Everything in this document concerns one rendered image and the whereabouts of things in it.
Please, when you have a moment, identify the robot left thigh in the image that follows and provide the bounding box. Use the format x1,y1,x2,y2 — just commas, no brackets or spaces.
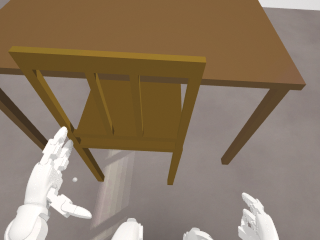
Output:
111,221,143,240

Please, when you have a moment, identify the robot right hand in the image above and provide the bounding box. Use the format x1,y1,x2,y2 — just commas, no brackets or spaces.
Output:
238,192,279,240

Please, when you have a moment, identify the robot left forearm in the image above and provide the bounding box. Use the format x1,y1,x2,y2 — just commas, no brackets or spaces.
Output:
4,204,51,240

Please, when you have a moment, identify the table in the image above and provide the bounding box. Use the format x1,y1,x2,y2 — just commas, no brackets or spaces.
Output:
0,0,306,165

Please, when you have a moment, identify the robot left hand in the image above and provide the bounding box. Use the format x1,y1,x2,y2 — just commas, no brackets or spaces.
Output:
24,126,92,219

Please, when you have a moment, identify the right robot shin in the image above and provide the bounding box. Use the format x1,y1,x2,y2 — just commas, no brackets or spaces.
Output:
190,227,200,231

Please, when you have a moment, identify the chair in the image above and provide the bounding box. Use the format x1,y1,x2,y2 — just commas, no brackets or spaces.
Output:
8,46,207,185

